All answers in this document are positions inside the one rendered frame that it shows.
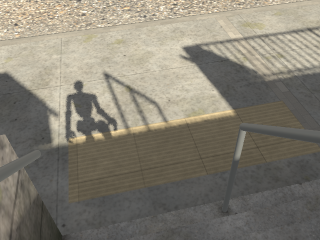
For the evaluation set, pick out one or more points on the stairs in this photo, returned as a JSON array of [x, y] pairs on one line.
[[285, 213]]

